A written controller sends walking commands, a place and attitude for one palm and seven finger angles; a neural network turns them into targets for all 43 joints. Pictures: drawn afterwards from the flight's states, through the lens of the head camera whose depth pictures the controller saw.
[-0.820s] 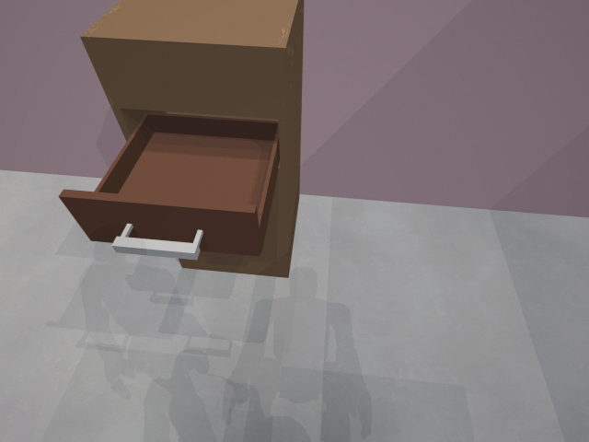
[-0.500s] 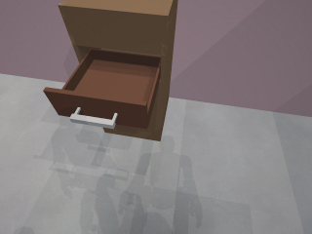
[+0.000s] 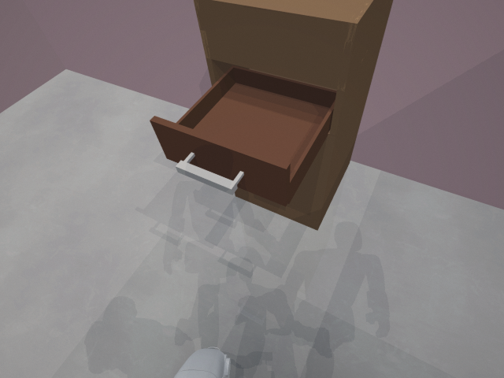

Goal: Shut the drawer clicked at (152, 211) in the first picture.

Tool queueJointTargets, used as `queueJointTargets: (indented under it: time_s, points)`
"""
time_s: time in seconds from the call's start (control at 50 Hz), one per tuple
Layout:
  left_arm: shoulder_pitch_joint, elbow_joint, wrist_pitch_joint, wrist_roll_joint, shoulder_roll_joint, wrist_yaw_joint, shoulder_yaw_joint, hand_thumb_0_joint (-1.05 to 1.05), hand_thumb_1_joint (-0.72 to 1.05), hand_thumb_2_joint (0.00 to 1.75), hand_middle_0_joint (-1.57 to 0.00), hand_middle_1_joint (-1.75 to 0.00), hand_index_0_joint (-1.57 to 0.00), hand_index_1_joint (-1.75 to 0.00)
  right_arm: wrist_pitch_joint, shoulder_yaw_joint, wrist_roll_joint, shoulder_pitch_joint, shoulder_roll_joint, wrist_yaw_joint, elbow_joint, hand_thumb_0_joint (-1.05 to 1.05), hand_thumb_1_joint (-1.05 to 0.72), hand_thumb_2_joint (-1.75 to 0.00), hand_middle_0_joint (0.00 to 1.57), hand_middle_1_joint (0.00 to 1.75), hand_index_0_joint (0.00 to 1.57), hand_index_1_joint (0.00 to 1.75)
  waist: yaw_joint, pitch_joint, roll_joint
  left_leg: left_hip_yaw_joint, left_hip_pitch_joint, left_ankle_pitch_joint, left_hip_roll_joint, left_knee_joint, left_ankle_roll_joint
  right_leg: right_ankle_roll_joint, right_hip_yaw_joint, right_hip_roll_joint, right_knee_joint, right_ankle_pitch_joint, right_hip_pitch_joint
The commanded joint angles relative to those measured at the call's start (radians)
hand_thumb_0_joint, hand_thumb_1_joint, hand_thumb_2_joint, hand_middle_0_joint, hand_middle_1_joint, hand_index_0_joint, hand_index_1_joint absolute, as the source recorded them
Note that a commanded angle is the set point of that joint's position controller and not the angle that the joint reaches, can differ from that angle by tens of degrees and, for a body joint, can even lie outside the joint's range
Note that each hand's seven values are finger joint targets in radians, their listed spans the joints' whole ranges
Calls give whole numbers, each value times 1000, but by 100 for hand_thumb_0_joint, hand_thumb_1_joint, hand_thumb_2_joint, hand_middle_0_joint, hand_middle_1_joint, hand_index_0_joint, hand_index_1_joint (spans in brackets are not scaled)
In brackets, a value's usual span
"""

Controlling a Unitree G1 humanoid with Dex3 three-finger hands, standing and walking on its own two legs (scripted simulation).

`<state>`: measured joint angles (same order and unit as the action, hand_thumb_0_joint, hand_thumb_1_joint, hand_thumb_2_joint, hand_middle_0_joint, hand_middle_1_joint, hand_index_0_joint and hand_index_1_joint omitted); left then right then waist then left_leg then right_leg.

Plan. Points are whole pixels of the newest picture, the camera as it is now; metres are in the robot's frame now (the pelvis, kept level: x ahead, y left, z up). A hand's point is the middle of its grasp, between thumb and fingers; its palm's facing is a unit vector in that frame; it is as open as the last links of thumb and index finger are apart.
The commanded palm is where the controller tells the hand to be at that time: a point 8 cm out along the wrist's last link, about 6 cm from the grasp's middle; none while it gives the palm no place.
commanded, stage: turn or walk to find it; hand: left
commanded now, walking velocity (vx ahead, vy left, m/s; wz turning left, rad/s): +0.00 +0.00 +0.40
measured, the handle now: (210, 171) +0.58 +0.14 -0.11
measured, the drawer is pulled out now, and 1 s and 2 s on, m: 0.30 0.30 0.30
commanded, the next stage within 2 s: stand and wait in 0.06 s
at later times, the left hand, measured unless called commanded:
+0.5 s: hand out of the picture -0.01 +0.17 -0.18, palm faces +0.19 -0.95 -0.23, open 7.4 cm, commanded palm none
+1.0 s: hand out of the picture +0.08 +0.17 -0.17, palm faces +0.14 -0.97 -0.22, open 7.3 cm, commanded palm none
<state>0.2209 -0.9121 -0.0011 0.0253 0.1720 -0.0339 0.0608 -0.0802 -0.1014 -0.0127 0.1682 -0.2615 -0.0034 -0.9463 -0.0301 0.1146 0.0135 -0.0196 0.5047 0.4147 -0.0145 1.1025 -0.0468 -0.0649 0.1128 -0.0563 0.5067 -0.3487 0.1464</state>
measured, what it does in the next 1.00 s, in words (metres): steps on the spot: left foot, then right foot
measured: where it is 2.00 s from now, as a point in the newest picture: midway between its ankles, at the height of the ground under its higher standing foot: outside the picture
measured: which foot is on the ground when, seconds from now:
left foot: up 0.00-0.24, down 0.26-1.00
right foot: down 0.00-0.28, up 0.30-0.44, down 0.46-1.00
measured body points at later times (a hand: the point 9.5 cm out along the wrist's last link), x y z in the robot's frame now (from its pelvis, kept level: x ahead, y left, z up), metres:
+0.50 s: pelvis +0.02 -0.01 -0.02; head +0.05 -0.02 +0.43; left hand -0.02 +0.22 -0.16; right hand +0.15 -0.20 -0.18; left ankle +0.01 +0.13 -0.74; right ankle +0.02 -0.11 -0.74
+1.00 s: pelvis +0.05 -0.01 +0.00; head +0.08 -0.02 +0.45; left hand +0.08 +0.22 -0.15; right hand +0.03 -0.22 -0.16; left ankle +0.01 +0.13 -0.74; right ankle +0.02 -0.11 -0.74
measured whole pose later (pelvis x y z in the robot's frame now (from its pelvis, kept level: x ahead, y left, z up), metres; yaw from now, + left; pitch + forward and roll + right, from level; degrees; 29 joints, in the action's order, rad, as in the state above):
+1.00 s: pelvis +0.05 -0.01 +0.00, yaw +7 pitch -1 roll +0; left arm 0.18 -1.10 0.00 0.00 0.16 -0.03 0.04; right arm -0.01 -0.01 -0.01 0.32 -0.12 0.04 -1.15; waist -0.03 0.07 0.01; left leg 0.00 0.12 0.25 0.05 0.39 -0.05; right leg -0.03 0.05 0.01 0.40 -0.28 0.10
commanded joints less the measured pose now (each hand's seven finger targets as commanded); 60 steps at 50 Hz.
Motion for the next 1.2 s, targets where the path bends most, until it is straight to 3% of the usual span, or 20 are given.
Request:
queueJointTargets:
  time_s: [0.0,0.16,0.2,0.22,0.24,0.26,0.28,0.32,0.34,0.4,0.42,0.44,0.46,0.48,0.5,0.54,0.56,0.6,0.78,1.18]
  points:
    - [118,29,-18,-2,181,-11,41,0,90,90,-20,-30,-20,-30,18,17,0,-64,1,-10,84,0,-90,-90,20,30,20,30,49,-62,-150,33,82,-27,25,-82,0,-67,-112,-233,-125,804,-165]
    - [179,-31,-20,6,153,-12,31,0,90,90,-20,-30,-20,-30,42,41,6,-113,21,2,86,0,-90,-90,20,30,20,30,62,-101,-157,66,-133,-39,11,-432,46,-86,-126,-248,-70,849,-156]
    - [151,-42,-22,-7,146,-13,26,0,90,90,-20,-30,-20,-30,56,44,2,-4,3,9,45,0,-90,-90,20,30,20,30,3,-136,-108,64,-330,-244,2,-642,62,-34,-72,-200,32,776,-85]
    - [161,-43,-19,-14,119,-11,17,0,90,90,-20,-30,-20,-30,67,34,-7,60,-46,12,25,0,-90,-90,20,30,20,30,-24,-187,1,-22,-517,-501,103,-688,98,13,-29,-139,151,556,56]
    - [184,-34,-18,-19,68,-10,1,0,90,90,-20,-30,-20,-30,73,18,-10,119,-118,21,11,0,-90,-90,20,30,20,30,-35,-253,213,-267,-677,-884,326,-653,217,71,18,-25,301,-26,246]
    - [142,-33,-13,-21,58,-17,-10,0,90,90,-20,-30,-20,-30,63,26,-3,118,-122,32,3,0,-90,-90,20,30,20,30,-38,-239,216,-281,-598,-1014,392,-675,297,77,-80,-9,407,-303,243]
    - [124,-28,-10,-9,62,-19,-5,0,90,90,-20,-30,-20,-30,60,36,-13,94,-101,34,5,0,-90,-90,20,30,20,30,-30,-162,135,-197,-499,-901,375,-680,308,66,-112,-22,441,-305,243]
    - [118,-66,7,-13,66,-11,0,0,90,90,-20,-30,-20,-30,70,56,-11,11,-46,54,17,0,-90,-90,20,30,20,30,8,-113,227,-185,-418,-814,305,-718,258,87,-120,-29,393,-232,234]
    - [116,-73,14,-17,74,-7,2,0,90,90,-20,-30,-20,-30,68,62,-9,-13,-39,55,22,0,-90,-90,20,30,20,30,18,-100,191,-171,-366,-738,293,-730,248,86,-118,-28,358,-210,198]
    - [219,-129,9,-5,53,6,-5,0,90,90,-20,-30,-20,-30,63,56,-3,-68,-52,49,17,0,-90,-90,20,30,20,30,88,-98,25,-77,-247,-373,186,-664,164,86,-68,1,28,20,25]
    - [224,-139,0,2,79,5,-7,0,90,90,-20,-30,-20,-30,56,56,7,-61,-23,42,16,0,-90,-90,20,30,20,30,80,-67,-111,-43,-218,-177,91,-616,103,72,-168,-23,-118,89,46]
    - [185,-136,-5,0,117,5,-7,0,90,90,-20,-30,-20,-30,47,57,12,-38,10,34,17,0,-90,-90,20,30,20,30,51,-27,-210,8,-246,-59,24,-567,64,26,-285,-125,-227,43,130]
    - [122,-119,-5,-3,153,8,-5,0,90,90,-20,-30,-20,-30,42,56,10,3,14,26,5,0,-90,-90,20,30,20,30,20,-6,-216,32,-316,-57,18,-556,49,-17,-310,-175,-272,-38,217]
    - [70,-102,-2,-3,162,12,-3,0,90,90,-20,-30,-20,-30,42,45,2,52,26,21,-25,0,-90,-90,20,30,20,30,0,-21,-142,30,-396,-69,17,-552,51,-29,-299,-165,-290,-223,309]
    - [40,-95,-2,-4,141,9,-1,0,90,90,-20,-30,-20,-30,44,45,-4,59,41,22,-41,0,-90,-90,20,30,20,30,-1,8,-177,19,-399,-131,29,-565,56,-17,-279,-114,-272,-206,330]
    - [24,-108,-6,-10,108,7,-9,0,90,90,-20,-30,-20,-30,57,57,-7,84,38,25,-70,0,-90,-90,20,30,20,30,-4,14,-109,-8,-392,-224,64,-646,61,7,-224,-72,-225,-68,268]
    - [33,-114,-9,-11,102,6,-9,0,90,90,-20,-30,-20,-30,66,61,-7,95,38,28,-83,0,-90,-90,20,30,20,30,3,6,-21,-18,-370,-274,83,-687,61,20,-198,-49,-196,22,209]
    - [54,-131,-13,-16,105,5,-5,0,90,90,-20,-30,-20,-30,83,70,-6,99,32,33,-100,0,-90,-90,20,30,20,30,26,-56,14,-21,-339,-361,99,-709,58,28,-170,-40,-152,218,67]
    - [49,-169,-12,-23,116,-4,-2,0,90,90,-20,-30,-20,-30,89,78,-2,174,27,51,-154,0,-90,-90,20,30,20,30,37,-112,-22,8,-369,-493,107,-723,40,20,-122,-50,-132,517,-86]
    - [78,-191,-10,-20,79,-6,-9,0,90,90,-20,-30,-20,-30,85,71,0,211,56,57,-172,0,-90,-90,20,30,20,30,25,-47,-17,5,-386,-415,110,-745,45,26,-126,-36,-185,371,-18]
